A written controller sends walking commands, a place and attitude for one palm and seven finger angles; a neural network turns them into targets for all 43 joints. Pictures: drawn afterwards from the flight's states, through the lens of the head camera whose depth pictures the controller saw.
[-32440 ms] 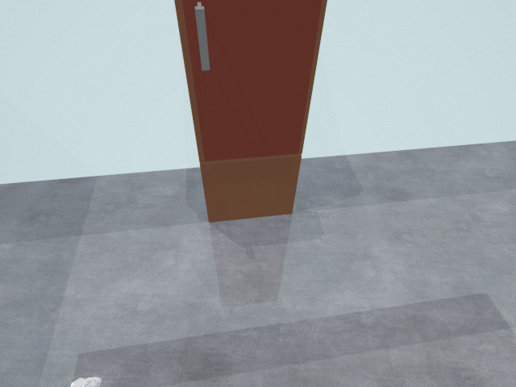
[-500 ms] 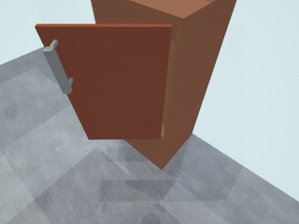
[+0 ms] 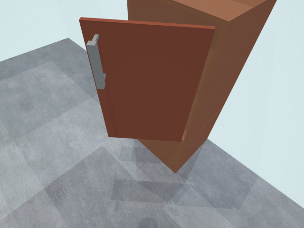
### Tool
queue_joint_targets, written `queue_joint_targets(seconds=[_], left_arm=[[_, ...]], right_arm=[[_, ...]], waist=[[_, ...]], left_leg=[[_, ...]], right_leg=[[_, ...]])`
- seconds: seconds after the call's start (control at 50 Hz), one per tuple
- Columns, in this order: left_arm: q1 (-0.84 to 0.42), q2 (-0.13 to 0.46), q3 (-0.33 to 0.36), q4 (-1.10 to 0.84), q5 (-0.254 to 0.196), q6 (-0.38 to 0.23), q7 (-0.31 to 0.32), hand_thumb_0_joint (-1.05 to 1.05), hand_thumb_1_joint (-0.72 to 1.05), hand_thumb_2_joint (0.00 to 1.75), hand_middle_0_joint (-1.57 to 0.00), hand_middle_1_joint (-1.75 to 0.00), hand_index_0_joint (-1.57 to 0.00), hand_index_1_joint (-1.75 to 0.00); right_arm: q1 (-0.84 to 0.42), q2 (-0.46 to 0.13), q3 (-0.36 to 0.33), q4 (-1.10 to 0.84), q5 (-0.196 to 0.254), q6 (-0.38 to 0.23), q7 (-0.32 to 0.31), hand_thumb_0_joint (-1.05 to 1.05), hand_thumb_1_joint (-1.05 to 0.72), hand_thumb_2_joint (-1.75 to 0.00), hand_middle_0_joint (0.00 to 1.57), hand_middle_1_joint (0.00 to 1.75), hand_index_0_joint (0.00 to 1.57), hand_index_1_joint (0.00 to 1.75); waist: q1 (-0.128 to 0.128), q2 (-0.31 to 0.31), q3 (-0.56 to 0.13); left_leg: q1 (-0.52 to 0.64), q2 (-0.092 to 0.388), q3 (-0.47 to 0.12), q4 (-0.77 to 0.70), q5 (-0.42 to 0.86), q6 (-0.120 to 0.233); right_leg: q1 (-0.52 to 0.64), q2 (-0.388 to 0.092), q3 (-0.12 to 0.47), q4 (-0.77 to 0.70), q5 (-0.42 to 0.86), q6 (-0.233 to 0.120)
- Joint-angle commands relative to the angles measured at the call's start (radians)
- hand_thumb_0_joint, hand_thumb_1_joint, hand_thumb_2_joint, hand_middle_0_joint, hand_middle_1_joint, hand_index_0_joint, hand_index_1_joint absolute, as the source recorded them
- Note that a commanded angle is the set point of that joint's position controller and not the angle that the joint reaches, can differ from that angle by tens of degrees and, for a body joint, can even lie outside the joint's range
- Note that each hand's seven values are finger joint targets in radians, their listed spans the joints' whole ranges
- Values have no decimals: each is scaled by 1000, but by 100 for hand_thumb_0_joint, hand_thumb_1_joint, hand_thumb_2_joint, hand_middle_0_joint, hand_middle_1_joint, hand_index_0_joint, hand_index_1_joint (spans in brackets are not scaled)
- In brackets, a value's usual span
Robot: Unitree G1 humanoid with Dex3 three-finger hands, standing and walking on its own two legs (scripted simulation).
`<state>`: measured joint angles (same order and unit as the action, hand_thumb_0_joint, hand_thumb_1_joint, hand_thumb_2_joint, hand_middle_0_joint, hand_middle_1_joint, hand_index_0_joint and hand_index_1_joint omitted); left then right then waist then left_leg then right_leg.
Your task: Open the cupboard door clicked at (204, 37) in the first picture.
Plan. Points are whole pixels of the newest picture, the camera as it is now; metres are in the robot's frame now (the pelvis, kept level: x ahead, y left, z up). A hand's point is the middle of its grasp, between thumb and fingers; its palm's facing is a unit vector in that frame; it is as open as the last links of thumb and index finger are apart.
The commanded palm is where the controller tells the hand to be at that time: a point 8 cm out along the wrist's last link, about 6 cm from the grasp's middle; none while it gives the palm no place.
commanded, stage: come to a stop and stand still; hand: left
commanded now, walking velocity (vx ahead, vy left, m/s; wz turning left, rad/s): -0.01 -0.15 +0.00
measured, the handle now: (98, 62) +0.55 +0.21 +0.13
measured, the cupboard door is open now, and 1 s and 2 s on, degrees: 42 42 42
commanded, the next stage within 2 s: look again from close up in 1.60 s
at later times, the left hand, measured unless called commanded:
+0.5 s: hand out of the picture +0.03 +0.14 -0.18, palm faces +0.02 -0.98 -0.20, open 7.3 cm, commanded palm none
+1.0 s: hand out of the picture -0.04 +0.17 -0.18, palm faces +0.02 -0.98 -0.18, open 7.3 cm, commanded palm none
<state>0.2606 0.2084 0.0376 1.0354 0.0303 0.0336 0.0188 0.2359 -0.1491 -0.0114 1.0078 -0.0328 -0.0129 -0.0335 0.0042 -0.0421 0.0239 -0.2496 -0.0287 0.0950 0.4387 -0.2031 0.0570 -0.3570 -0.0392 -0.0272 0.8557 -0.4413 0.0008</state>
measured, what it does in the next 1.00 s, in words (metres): steps on the spot: right foot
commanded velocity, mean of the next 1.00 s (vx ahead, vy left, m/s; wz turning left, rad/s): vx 0.00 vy -0.01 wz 0.00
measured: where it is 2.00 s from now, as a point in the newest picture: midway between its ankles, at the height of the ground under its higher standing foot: outside the picture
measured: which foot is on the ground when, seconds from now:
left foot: down 0.00-1.00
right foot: up 0.00-0.12, down 0.14-1.00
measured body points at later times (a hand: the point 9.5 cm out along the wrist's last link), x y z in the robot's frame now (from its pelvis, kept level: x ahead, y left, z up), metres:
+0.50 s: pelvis +0.01 -0.04 -0.01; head +0.00 -0.03 +0.44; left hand +0.03 +0.19 -0.16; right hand +0.02 -0.27 -0.16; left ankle +0.02 +0.09 -0.74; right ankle -0.03 -0.11 -0.74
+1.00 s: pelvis -0.02 -0.01 +0.00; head -0.03 +0.01 +0.45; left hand -0.04 +0.22 -0.16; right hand +0.00 -0.24 -0.15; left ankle +0.02 +0.09 -0.74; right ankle -0.03 -0.11 -0.74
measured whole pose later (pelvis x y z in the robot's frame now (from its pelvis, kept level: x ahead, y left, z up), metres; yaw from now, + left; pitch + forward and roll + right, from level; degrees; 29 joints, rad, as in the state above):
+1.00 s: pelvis -0.02 -0.01 +0.00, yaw +0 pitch -3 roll -1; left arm 0.35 0.17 -0.01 1.07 0.02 -0.01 0.04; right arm 0.26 -0.16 0.00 1.10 -0.01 0.00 -0.02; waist 0.00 -0.02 0.01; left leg -0.23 0.01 0.08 0.45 -0.18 0.04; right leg -0.14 0.01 -0.05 0.43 -0.24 -0.01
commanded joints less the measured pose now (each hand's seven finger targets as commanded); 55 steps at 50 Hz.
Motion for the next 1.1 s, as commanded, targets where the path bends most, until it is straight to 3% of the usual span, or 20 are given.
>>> queue_joint_targets(seconds=[0.0,0.04,0.08,0.12,0.14,0.16,0.18,0.22,0.24,0.3,0.36,0.4,0.42,0.54,0.78,0.98,1.08], left_arm=[[14,1,-11,-36,-7,-15,-5,0,90,90,-20,-30,-20,-30],[23,2,-9,-31,-9,-19,-6,0,90,90,-20,-30,-20,-30],[78,6,-6,-10,-13,-26,-2,0,90,90,-20,-30,-20,-30],[102,42,-7,9,-13,-40,7,0,90,90,-20,-30,-20,-30],[94,147,-33,-44,-1,-45,14,0,90,90,-20,-30,-20,-30],[96,82,-20,-50,-10,-40,20,0,90,90,-20,-30,-20,-30],[78,73,-24,-66,-8,-45,21,0,90,90,-20,-30,-20,-30],[64,76,-18,-84,-12,-57,23,0,90,90,-20,-30,-20,-30],[84,73,-21,-81,-13,-63,26,0,90,90,-20,-30,-20,-30],[104,89,-10,-76,-15,-67,30,0,90,90,-20,-30,-20,-30],[133,95,-7,-74,-15,-63,32,0,90,90,-20,-30,-20,-30],[123,101,-3,-77,-15,-60,31,0,90,90,-20,-30,-20,-30],[116,104,-4,-79,-15,-58,30,0,90,90,-20,-30,-20,-30],[113,91,-11,-75,-14,-59,29,0,90,90,-20,-30,-20,-30],[110,83,-26,-37,-15,-57,23,0,90,90,-20,-30,-20,-30],[150,47,-33,7,-15,-56,26,0,90,90,-20,-30,-20,-30],[170,24,-34,21,-11,-50,28,0,90,90,-20,-30,-20,-30]], right_arm=[[103,-163,-37,5,-3,-9,-8,0,-90,-90,20,30,20,30],[98,-160,-37,16,-2,-7,-9,0,-90,-90,20,30,20,30],[86,-160,-35,22,7,-8,-11,0,-90,-90,20,30,20,30],[71,-111,-21,27,19,-12,-4,0,-90,-90,20,30,20,30],[36,-160,-15,-57,5,-18,4,0,-90,-90,20,30,20,30],[38,-139,-29,-55,-1,-21,1,0,-90,-90,20,30,20,30],[67,-139,-30,-54,-2,-18,-1,0,-90,-90,20,30,20,30],[105,-102,-26,-44,3,-14,1,0,-90,-90,20,30,20,30],[108,-85,-14,-41,2,-14,4,0,-90,-90,20,30,20,30],[112,-98,-21,-33,11,-14,-1,0,-90,-90,20,30,20,30],[106,-101,-22,-26,14,-8,-4,0,-90,-90,20,30,20,30],[96,-114,-28,-25,15,-3,-6,0,-90,-90,20,30,20,30],[89,-121,-30,-24,15,-2,-6,0,-90,-90,20,30,20,30],[57,-121,-23,-13,14,-3,-1,0,-90,-90,20,30,20,30],[22,-135,-13,20,16,0,11,0,-90,-90,20,30,20,30],[55,-117,-9,61,20,-4,12,0,-90,-90,20,30,20,30],[83,-108,-13,74,20,-1,12,0,-90,-90,20,30,20,30]], waist=[[-41,109,-5],[-32,130,-7],[-2,114,-48],[1,27,-31],[-19,69,70],[-5,-45,-32],[-23,-51,-59],[-36,-27,-38],[-28,-52,-51],[-25,32,-25],[-15,13,-12],[-17,3,17],[-19,27,27],[-9,23,27],[-7,46,66],[-3,43,45],[-3,51,74]], left_leg=[[90,315,-302,-192,94,125],[86,302,-290,-155,178,114],[53,261,-241,-84,219,72],[-34,163,-139,-19,85,-5],[-7,109,-136,-55,42,-42],[-17,137,-141,28,-62,-35],[-17,119,-122,82,-20,-31],[-24,99,-93,119,29,-33],[-24,97,-85,122,61,-27],[-32,103,-80,104,108,-24],[-29,106,-67,106,108,-23],[-27,107,-72,97,83,-23],[-14,111,-75,87,78,-23],[26,124,-88,41,107,-20],[36,128,-118,-49,21,-25],[26,134,-140,-106,-16,-23],[-14,140,-159,-149,-108,-23]], right_leg=[[-9,-2,7,-143,-32,-7],[32,3,9,-243,1,-12],[162,3,12,-426,158,-13],[239,-84,116,-501,292,-44],[136,-59,60,-485,208,-35],[88,-57,84,-461,73,-41],[93,-73,121,-483,121,-59],[79,-99,151,-511,162,-83],[122,-97,146,-498,292,-77],[172,-93,117,-434,538,-74],[199,-91,112,-419,649,-49],[173,-89,118,-435,586,-50],[149,-86,122,-443,530,-56],[144,-69,116,-474,431,-42],[100,-66,117,-547,198,-39],[129,-64,98,-538,203,-29],[122,-55,83,-525,180,-23]])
